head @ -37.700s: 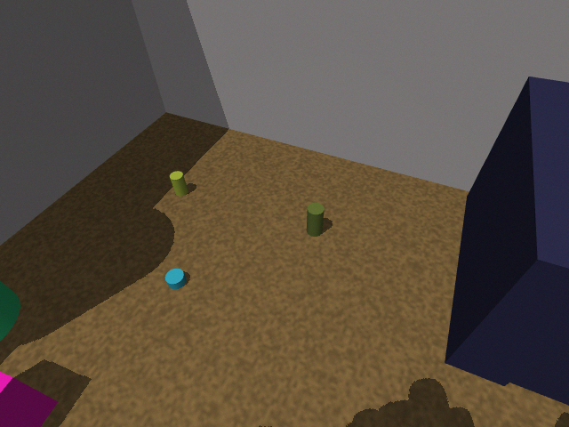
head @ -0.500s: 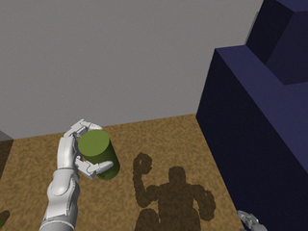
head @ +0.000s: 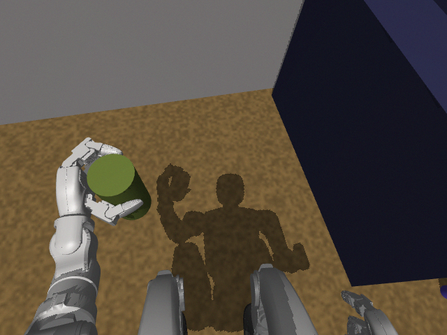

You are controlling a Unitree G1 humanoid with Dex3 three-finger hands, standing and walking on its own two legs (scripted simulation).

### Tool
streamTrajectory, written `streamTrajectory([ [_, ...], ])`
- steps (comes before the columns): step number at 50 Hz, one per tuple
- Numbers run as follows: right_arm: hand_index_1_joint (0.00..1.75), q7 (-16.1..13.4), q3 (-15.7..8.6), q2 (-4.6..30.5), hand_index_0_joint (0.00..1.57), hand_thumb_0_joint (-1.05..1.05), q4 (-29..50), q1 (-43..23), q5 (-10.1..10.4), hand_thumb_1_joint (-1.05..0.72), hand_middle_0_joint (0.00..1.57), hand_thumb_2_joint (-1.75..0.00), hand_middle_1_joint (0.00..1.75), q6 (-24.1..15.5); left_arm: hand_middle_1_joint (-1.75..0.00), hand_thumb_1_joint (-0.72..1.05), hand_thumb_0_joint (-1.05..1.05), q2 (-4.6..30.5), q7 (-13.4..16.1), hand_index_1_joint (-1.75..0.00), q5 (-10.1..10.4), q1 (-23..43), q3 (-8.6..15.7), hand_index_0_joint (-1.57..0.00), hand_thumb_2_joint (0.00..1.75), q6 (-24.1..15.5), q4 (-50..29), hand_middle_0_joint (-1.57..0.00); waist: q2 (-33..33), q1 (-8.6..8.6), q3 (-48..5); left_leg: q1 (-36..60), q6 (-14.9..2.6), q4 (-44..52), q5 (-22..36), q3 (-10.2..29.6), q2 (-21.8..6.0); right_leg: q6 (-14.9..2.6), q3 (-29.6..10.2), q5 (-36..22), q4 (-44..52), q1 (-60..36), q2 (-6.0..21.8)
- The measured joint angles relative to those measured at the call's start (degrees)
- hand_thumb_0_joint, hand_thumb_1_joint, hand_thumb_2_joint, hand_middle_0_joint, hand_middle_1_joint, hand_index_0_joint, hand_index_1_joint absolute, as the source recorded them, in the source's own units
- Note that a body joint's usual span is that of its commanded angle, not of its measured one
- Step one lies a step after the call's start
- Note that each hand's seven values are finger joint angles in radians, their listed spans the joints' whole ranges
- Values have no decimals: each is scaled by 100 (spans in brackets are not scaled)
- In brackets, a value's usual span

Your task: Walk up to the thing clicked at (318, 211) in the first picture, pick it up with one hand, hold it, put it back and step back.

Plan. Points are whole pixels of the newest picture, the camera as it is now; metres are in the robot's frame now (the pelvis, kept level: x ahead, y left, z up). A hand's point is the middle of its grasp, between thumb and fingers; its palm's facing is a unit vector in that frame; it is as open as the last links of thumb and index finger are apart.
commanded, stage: crouch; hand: left
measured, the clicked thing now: (123, 190) +0.39 +0.18 -0.05
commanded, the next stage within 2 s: lower in 1.28 s
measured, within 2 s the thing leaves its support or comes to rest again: neither
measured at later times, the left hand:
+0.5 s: hand (134, 203) +0.43 +0.20 -0.24, palm faces +0.12 -0.99 -0.03, open 10.7 cm
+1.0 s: hand (139, 206) +0.46 +0.21 -0.34, palm faces +0.12 -0.99 -0.01, open 10.7 cm
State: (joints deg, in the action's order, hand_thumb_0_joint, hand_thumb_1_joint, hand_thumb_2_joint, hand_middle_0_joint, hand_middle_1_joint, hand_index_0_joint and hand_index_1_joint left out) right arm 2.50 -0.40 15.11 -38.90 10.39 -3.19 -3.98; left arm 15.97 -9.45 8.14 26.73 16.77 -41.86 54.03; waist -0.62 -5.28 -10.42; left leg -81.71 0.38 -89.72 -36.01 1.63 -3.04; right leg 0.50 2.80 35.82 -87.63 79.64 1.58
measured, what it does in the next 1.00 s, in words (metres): lowers itself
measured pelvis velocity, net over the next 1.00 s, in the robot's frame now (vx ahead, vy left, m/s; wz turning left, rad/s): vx -0.06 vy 0.01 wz -0.12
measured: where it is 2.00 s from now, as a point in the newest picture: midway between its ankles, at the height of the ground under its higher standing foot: outside the picture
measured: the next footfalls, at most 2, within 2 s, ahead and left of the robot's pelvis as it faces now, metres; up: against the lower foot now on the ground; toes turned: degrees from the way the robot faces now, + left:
none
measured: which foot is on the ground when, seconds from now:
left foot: down 0.00-1.00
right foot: down 0.00-1.00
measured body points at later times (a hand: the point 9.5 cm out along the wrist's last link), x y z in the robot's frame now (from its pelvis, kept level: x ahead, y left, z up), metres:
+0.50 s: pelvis -0.06 +0.00 -0.19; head +0.16 +0.04 +0.20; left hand +0.42 +0.25 -0.23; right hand +0.02 -0.27 -0.31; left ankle +0.04 +0.12 -0.56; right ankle +0.04 -0.13 -0.56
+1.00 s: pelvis -0.06 +0.01 -0.26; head +0.18 +0.07 +0.11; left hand +0.45 +0.26 -0.34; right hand -0.02 -0.27 -0.36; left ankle +0.04 +0.12 -0.56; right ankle +0.04 -0.13 -0.56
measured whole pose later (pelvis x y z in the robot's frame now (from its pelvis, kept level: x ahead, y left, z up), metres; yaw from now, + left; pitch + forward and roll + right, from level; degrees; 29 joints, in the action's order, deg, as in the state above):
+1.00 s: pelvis -0.06 +0.01 -0.26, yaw -7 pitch +28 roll -9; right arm 6.7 10.5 17.3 -39.8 6.1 -10.4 1.0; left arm 35.9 -8.9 1.2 47.7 31.5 -43.3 72.3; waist -4.1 -14.1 2.5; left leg -130.4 -0.4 -140.0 -38.7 9.1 -2.6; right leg 1.3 6.3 37.3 -133.9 125.1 0.6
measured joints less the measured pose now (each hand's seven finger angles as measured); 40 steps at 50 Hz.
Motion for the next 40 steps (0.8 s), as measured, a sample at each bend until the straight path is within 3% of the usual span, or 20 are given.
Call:
streamTrajectory([
  [4, 30, 53, 42, -45, 20, 1, -36, -105, -40, -91, 20, -90, 29, 73, -115, -58, -2, 69, -4, -117, 23, 287, 139, -77, 100, 6, 154, -76, 68, 0, -44, -837, -28, -713, -160, 18, 7, 8, -22, 159, -707, 829, 12],
  [11, 30, 165, 140, -159, 20, 1, -147, -238, -134, -92, 20, -91, 29, 109, -115, -58, -2, 229, -9, -117, -118, 852, 315, -77, 100, -59, 610, -75, 65, -42, -16, -1985, -62, -1675, -255, 49, 16, 17, -50, 257, -1666, 1969, 22],
  [21, 30, 290, 328, -80, 20, 1, -179, -305, -317, -92, 21, -91, 30, 185, -114, -59, -2, 879, 41, -116, -485, 1735, 865, -77, 100, -279, 1540, -76, -62, -422, 281, -3453, -32, -3115, -229, 224, 20, -24, 20, 234, -3073, 3392, 5],
  [27, 30, 311, 439, 20, 20, 1, -231, -253, -384, -92, 20, -91, 29, 269, -114, -58, -2, 1247, 64, -116, -597, 1937, 1069, -77, 100, -201, 1656, -76, -125, -580, 595, -4023, -34, -3752, -175, 315, 29, -21, 58, 171, -3672, 3931, -6],
  [40, 30, 330, 812, 141, 20, 1, -227, -289, -544, -91, 21, -91, 30, 395, -114, -58, -2, 1786, 18, -116, -643, 2241, 1308, -77, 100, -101, 1960, -76, -181, -827, 954, -4636, -85, -4627, -224, 561, 29, 54, 219, 151, -4347, 4396, -64],
])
